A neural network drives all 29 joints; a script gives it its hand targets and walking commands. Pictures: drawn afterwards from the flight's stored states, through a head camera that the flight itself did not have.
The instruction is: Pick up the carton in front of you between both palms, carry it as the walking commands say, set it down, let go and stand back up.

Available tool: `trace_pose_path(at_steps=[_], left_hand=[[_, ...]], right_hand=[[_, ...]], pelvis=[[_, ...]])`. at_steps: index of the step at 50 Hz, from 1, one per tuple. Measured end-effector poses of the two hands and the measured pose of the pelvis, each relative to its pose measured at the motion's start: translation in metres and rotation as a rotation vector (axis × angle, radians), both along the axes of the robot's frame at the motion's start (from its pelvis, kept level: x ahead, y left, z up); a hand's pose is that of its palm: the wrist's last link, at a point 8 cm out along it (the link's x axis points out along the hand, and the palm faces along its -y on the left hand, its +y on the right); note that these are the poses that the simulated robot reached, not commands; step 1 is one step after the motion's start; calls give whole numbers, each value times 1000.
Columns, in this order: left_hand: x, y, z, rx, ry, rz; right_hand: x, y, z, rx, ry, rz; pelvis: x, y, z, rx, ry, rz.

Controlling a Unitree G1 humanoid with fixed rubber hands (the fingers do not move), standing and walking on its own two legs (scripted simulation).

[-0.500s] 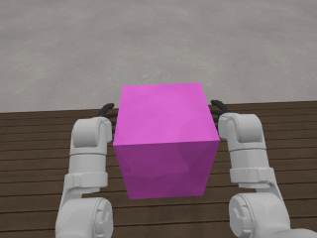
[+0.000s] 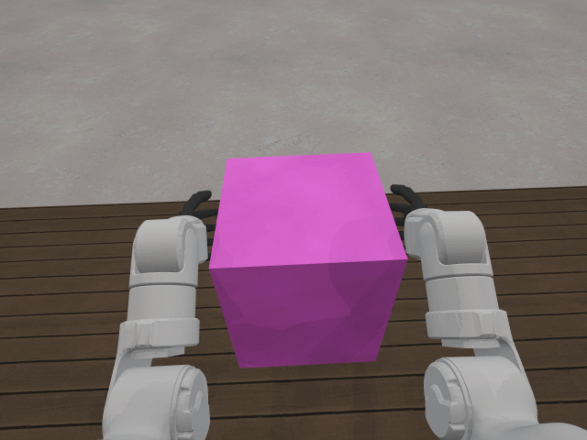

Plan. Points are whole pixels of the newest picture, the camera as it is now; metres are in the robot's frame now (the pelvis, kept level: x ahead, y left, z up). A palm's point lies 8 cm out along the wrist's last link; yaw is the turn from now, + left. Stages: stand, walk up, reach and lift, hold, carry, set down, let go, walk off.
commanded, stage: carry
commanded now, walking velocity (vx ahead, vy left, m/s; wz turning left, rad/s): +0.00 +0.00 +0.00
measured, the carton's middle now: (303, 263) +0.35 +0.00 +0.05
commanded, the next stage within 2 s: none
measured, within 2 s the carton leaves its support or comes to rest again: neither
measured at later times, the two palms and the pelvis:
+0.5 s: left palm (191, 236) +0.35 +0.15 +0.13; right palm (415, 229) +0.34 -0.15 +0.13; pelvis +0.00 +0.00 +0.00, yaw +0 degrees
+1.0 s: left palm (195, 228) +0.36 +0.15 +0.13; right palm (415, 222) +0.36 -0.15 +0.13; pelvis +0.02 +0.00 +0.00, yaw +0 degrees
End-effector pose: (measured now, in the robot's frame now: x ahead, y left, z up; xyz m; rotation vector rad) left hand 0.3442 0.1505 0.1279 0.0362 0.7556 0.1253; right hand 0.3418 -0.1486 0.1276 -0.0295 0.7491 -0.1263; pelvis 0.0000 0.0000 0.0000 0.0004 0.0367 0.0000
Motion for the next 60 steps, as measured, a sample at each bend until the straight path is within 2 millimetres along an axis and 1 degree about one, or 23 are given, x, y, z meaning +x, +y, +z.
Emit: trace_pose_path(at_steps=[41, 46, 49, 53, 57, 60], left_hand=[[2, -1, 0, 0, 0, 0], [4, -1, 1, 1, -3, 0], [11, -2, 1, 2, -4, 0], [30, -11, 0, 8, 4, -14], [58, -30, -3, 12, 13, -36], [82, -47, -5, 16, 4, -45]], right_hand=[[3, -1, 0, 0, 0, 0], [4, -1, 0, 1, -3, 0], [11, -2, 0, 3, -4, -1], [25, -11, -4, 0, 4, -7], [44, -29, -10, -1, 13, -22], [65, -46, -14, 4, 4, -32]], pelvis=[[2, -1, 0, 0, 0, 0], [7, -1, -1, 1, 2, -2], [17, -2, -2, -5, 10, -2], [32, -7, -3, -16, 26, -6], [52, -17, -3, -20, 39, -9], [72, -28, -9, -24, 44, -8]])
